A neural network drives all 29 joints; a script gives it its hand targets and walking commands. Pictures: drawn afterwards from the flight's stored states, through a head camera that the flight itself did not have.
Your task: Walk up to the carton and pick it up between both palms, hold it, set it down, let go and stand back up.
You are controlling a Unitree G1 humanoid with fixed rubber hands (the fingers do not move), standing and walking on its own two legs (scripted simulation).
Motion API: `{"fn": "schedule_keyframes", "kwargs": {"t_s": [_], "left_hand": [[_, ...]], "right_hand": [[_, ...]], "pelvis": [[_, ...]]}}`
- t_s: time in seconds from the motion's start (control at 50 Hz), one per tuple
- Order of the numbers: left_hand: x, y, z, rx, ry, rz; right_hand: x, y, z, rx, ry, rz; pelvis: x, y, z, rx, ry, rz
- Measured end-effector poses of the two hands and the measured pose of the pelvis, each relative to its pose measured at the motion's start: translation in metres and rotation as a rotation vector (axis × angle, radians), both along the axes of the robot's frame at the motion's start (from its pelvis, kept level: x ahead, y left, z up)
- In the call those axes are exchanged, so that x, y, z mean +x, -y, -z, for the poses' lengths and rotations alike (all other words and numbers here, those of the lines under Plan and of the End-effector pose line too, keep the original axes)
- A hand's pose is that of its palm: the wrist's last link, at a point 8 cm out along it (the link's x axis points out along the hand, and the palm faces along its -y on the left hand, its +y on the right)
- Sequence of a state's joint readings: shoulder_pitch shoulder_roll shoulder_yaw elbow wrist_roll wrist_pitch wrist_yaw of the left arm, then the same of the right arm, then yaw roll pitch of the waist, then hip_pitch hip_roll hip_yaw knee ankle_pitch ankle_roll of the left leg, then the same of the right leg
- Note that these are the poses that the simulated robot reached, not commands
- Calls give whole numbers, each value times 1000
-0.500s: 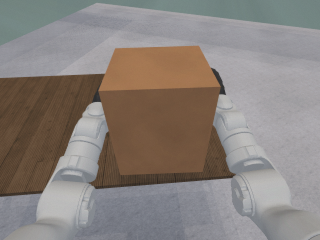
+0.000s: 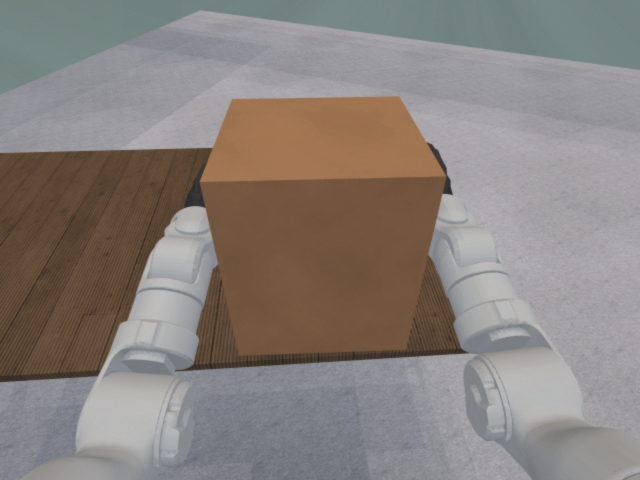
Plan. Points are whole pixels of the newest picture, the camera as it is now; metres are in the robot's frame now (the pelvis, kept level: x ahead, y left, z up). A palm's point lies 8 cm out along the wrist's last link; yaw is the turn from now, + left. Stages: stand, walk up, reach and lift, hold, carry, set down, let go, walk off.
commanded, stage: reach and lift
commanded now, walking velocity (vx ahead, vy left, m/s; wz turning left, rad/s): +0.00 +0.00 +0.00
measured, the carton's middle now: (319, 225) +0.37 +0.01 +0.15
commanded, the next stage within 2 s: hold in 0.54 s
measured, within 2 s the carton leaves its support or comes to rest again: neither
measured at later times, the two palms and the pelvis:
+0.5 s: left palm (203, 198) +0.40 +0.16 +0.17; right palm (436, 187) +0.41 -0.14 +0.18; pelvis +0.01 +0.00 +0.00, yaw +0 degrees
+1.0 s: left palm (194, 200) +0.38 +0.16 +0.19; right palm (441, 184) +0.39 -0.14 +0.20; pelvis +0.00 +0.00 +0.00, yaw +0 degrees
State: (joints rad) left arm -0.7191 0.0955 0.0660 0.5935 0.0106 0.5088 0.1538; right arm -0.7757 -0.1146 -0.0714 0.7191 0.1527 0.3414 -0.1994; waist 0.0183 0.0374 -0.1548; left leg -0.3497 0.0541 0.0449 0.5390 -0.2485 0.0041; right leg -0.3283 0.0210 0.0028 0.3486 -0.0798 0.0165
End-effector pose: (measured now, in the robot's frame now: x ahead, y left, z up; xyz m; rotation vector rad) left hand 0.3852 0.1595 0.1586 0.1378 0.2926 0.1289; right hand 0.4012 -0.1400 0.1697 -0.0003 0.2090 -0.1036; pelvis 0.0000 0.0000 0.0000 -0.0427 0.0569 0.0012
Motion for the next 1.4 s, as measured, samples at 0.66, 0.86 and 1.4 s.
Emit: {"fn": "schedule_keyframes", "kwargs": {"t_s": [0.66, 0.86, 1.4], "left_hand": [[1, 2, -22, 7, 19, -7], [-9, 1, -28, -2, 31, -10], [-7, 4, -30, -9, 11, -3]], "right_hand": [[3, 2, -17, 33, 16, -2], [-7, 1, -27, 25, 29, -5], [-8, 5, -28, 20, 7, 5]], "pelvis": [[8, 2, -2, 2, 13, -2], [1, 3, -2, 3, 24, -3], [2, 3, -2, 4, 22, -4]]}}
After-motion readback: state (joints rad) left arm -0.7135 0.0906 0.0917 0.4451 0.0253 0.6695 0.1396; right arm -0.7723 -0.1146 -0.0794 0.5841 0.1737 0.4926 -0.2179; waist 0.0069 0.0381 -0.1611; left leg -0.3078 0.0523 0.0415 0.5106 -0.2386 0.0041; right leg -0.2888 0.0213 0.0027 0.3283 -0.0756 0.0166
